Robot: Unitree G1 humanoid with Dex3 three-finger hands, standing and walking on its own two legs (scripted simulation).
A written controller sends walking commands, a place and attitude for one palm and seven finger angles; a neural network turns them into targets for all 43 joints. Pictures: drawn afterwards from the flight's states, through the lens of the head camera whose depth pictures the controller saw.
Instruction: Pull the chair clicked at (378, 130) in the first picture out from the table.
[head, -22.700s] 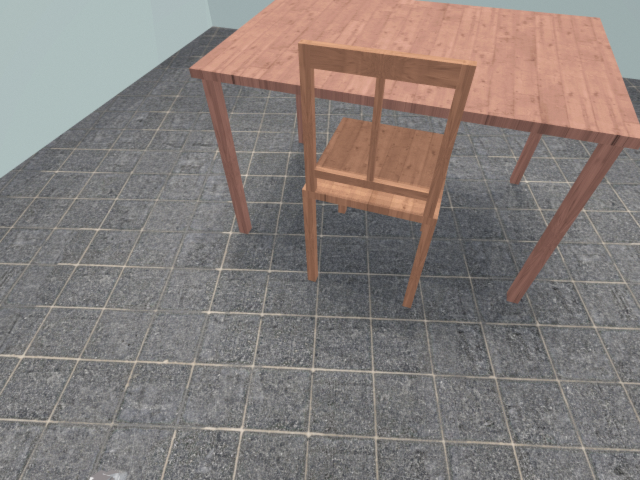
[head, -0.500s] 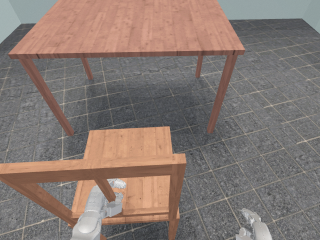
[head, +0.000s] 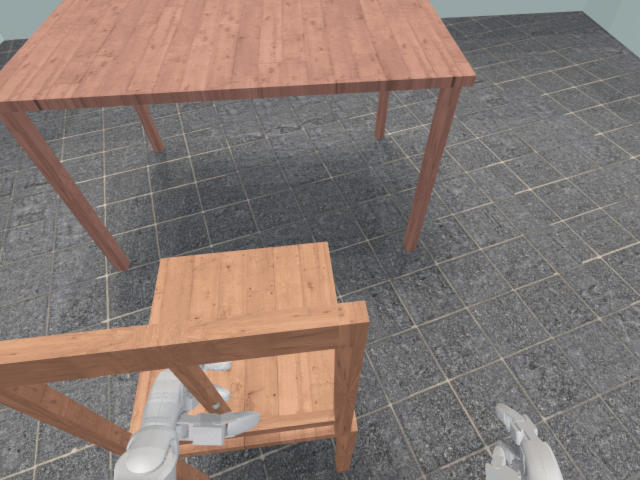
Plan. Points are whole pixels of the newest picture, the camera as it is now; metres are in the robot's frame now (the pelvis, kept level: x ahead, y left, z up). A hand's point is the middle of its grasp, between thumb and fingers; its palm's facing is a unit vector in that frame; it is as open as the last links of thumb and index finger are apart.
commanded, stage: open the thumb and straighten the fingers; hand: left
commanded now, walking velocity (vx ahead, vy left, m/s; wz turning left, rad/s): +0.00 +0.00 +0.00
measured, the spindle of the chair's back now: (211, 400) +0.23 +0.15 -0.05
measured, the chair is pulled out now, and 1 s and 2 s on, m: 0.59 0.59 0.59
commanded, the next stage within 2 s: draw the fingers out of the gap in 0.42 s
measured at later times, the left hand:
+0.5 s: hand (212, 411) +0.22 +0.15 -0.05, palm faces +0.03 -0.99 -0.16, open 17.3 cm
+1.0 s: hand (203, 476) +0.15 +0.15 -0.05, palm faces +0.06 -0.98 -0.17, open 17.5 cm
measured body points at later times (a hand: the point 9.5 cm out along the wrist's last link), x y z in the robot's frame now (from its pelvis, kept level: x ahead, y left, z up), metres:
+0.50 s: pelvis +0.03 +0.01 -0.02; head +0.08 +0.00 +0.42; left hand +0.22 +0.20 -0.04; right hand +0.21 -0.23 -0.10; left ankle -0.02 +0.14 -0.72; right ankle +0.02 -0.12 -0.72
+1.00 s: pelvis +0.02 +0.01 -0.04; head +0.06 +0.00 +0.41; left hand +0.14 +0.20 -0.04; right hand +0.21 -0.23 -0.11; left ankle -0.02 +0.14 -0.72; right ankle +0.02 -0.12 -0.72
